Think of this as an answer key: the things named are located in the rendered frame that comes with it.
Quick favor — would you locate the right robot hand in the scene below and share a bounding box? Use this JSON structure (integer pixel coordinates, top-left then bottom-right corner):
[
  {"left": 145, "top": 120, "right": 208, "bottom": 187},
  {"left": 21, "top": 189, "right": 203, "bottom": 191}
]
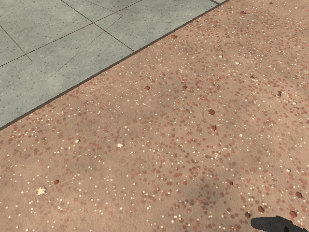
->
[{"left": 250, "top": 216, "right": 308, "bottom": 232}]

